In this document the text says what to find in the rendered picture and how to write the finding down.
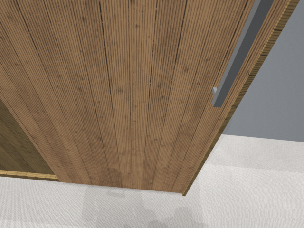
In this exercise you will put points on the wardrobe door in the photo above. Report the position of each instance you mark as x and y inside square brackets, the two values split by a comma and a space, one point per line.
[17, 152]
[118, 93]

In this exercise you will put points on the handle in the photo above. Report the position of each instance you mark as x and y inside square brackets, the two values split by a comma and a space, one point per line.
[249, 32]

